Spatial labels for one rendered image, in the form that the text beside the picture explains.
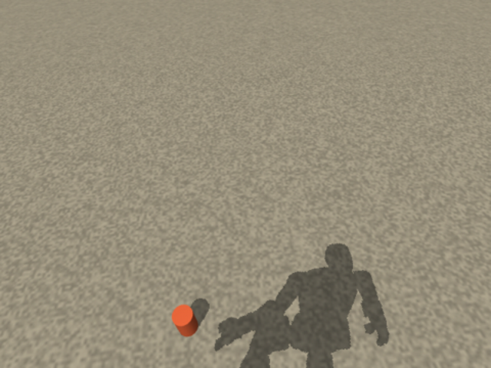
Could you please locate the can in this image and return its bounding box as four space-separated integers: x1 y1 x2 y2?
172 304 198 337

